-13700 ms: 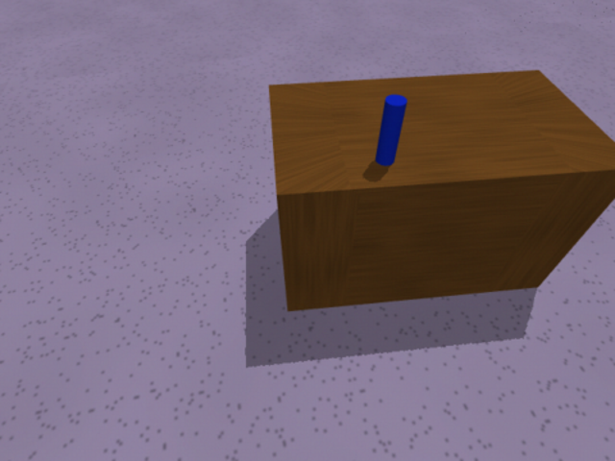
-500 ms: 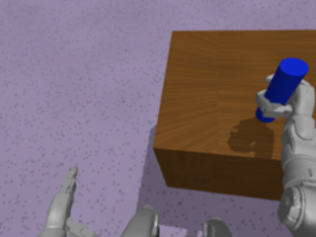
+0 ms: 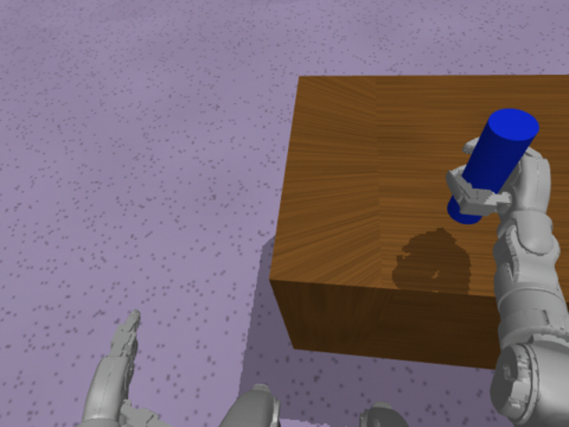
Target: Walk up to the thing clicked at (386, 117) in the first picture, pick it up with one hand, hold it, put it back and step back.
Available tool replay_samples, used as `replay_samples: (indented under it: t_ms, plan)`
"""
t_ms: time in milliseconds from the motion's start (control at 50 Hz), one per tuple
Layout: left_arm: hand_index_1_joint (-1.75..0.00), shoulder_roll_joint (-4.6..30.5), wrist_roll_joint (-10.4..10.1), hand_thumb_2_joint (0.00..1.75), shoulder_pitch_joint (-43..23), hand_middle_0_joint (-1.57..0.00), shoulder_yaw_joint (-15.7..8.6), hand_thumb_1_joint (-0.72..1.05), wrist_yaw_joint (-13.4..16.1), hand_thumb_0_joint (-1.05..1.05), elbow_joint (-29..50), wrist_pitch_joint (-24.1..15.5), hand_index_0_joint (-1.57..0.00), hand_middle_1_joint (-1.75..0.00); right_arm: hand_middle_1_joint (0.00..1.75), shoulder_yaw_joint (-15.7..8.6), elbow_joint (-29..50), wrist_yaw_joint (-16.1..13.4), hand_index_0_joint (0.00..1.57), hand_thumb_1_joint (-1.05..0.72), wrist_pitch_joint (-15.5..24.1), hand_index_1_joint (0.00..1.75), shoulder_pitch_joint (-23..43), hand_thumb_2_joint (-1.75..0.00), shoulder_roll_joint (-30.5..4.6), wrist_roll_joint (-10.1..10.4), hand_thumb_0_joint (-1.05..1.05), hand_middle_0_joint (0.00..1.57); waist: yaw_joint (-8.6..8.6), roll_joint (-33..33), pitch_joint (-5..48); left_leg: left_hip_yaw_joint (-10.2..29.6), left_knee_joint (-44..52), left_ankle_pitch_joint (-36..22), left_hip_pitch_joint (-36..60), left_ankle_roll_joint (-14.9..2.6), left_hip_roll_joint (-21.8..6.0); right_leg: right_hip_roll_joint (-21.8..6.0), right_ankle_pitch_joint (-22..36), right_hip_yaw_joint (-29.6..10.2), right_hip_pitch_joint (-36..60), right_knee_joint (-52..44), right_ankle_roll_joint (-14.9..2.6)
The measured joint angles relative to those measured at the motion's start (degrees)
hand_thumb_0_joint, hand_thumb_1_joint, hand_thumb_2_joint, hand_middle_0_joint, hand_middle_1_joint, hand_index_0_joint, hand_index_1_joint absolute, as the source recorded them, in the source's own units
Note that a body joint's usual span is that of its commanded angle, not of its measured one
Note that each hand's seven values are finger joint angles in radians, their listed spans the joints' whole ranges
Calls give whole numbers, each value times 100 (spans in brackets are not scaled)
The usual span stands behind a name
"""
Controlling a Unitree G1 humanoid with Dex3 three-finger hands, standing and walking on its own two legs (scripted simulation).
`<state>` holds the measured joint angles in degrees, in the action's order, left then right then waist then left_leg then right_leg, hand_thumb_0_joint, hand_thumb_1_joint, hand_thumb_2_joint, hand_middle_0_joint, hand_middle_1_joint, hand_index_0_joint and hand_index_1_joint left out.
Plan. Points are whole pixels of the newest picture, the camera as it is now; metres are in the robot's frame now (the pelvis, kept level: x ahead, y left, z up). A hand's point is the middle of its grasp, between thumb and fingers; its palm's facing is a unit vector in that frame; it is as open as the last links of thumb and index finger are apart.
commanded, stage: lift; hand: right
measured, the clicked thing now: (485, 174) +0.46 -0.20 +0.07
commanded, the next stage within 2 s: hold in 1.18 s
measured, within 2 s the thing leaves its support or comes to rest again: neither
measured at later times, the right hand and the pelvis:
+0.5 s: hand (496, 179) +0.40 -0.18 +0.13, palm faces +0.14 +0.99 +0.00, open 7.2 cm; pelvis +0.00 +0.00 +0.03, yaw +0 degrees
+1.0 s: hand (504, 190) +0.35 -0.16 +0.17, palm faces +0.14 +0.99 +0.01, open 7.2 cm; pelvis +0.00 +0.01 +0.05, yaw -1 degrees
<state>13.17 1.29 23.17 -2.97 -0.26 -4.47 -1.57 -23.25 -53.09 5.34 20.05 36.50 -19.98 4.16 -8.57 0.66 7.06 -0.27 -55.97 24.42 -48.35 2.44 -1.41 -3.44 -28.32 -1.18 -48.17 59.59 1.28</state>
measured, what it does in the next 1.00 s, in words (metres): rises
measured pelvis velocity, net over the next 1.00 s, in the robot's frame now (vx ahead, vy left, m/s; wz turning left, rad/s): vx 0.00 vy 0.01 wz -0.01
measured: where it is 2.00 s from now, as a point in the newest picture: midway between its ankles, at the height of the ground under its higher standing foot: outside the picture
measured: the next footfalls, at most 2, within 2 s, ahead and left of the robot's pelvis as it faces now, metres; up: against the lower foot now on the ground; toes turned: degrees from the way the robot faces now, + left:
none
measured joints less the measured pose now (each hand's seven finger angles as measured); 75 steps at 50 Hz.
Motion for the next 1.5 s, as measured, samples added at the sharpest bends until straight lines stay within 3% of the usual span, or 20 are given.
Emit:
replay_samples:
  t_ms: [480, 780, 1160, 1500]
  plan:
    - [-5, -68, -263, 4, -119, -5, -118, -52, 246, -1, -943, -7, -6, -5, 116, 806, 2109, -224, 90, 11, -1075, 115, -1303, -117, 650, 367, -1, 88, 561, -125, -165, 81, 1030, -346, 1563, 16, -87, 90, 425, 146, 1655, -1193, -18]
    - [-5, -66, -304, 4, -359, -5, -174, -52, 393, -1, -1537, -102, -5, -5, 116, 1087, 3159, -357, 90, 11, -1569, 115, -1940, -117, 828, 525, -1, 88, 687, -154, -413, 68, 1575, -586, 2318, -29, -92, 100, 742, 163, 2467, -1869, 26]
    - [-5, -104, -305, 5, -567, -5, -187, -54, 459, -1, -1980, -225, -5, -5, 116, 1187, 4006, -378, 90, 11, -2071, 115, -2433, -117, 885, 621, -1, 88, 736, -217, -507, 9, 2030, -770, 2863, -61, -87, 98, 969, 128, 3011, -2368, 55]
    - [-6, -73, -285, 5, -798, -5, -339, -54, 454, -1, -2533, -335, -5, -5, 116, 1217, 4550, -369, 90, 11, -2389, 114, -2671, -117, 907, 668, -1, 88, 775, -277, -573, -8, 2357, -894, 3165, -52, -91, 103, 1080, 127, 3291, -2662, 44]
